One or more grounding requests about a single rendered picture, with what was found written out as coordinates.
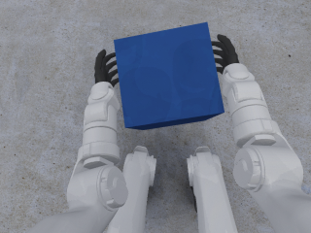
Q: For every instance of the robot right hand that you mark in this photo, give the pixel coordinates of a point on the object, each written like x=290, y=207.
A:
x=227, y=54

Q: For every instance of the right robot upper arm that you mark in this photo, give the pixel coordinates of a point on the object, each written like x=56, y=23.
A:
x=273, y=176

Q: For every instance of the carton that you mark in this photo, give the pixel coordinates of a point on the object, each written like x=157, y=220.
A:
x=168, y=77

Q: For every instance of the right robot forearm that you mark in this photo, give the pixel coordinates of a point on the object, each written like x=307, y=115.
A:
x=249, y=112

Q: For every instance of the left robot forearm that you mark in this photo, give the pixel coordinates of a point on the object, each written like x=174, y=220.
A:
x=100, y=130

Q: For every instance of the right robot thigh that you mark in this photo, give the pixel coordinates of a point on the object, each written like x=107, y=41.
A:
x=214, y=213

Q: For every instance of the left robot upper arm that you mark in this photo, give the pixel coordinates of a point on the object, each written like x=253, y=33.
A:
x=94, y=197

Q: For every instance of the robot left hand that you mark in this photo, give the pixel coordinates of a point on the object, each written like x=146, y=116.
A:
x=102, y=70

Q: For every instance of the left robot shin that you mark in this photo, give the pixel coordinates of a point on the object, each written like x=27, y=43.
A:
x=129, y=157

